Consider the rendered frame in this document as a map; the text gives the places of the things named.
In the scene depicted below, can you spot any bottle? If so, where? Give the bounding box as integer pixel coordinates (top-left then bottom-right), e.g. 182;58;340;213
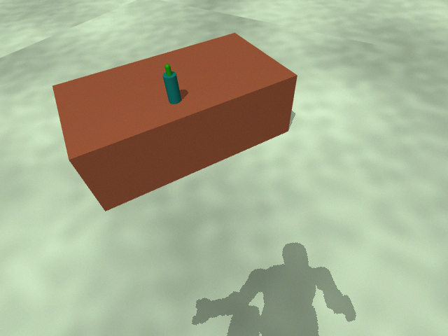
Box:
162;64;181;104

